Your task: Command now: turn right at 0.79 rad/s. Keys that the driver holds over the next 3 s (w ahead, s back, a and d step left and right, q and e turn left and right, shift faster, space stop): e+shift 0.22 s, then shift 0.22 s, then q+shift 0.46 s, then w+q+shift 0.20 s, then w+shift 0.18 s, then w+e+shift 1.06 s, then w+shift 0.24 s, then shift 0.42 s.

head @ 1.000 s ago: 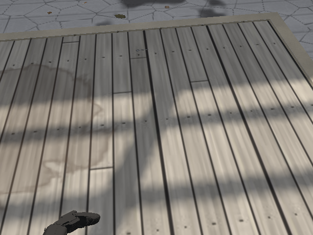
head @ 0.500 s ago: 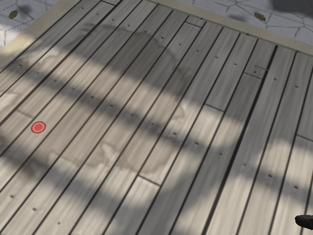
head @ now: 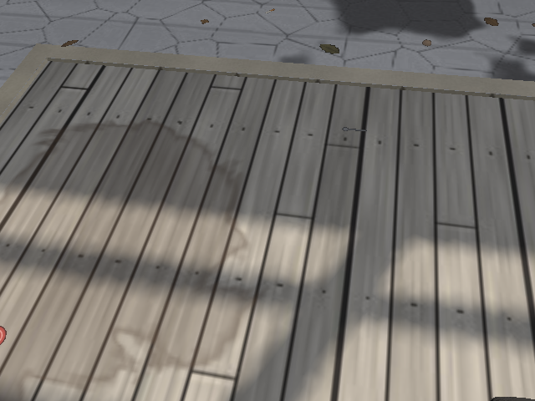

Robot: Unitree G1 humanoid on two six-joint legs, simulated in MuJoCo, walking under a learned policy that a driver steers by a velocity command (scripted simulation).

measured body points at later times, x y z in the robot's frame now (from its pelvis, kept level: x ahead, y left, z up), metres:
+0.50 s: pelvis +0.03 +0.01 +0.01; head +0.05 +0.01 +0.46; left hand +0.31 +0.19 -0.07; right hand +0.08 -0.31 -0.08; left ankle +0.09 +0.12 -0.72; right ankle +0.00 -0.10 -0.72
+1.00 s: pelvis +0.03 -0.02 +0.02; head +0.05 -0.04 +0.47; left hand +0.16 +0.27 -0.06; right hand +0.19 -0.33 -0.07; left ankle +0.03 +0.13 -0.64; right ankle +0.00 -0.11 -0.72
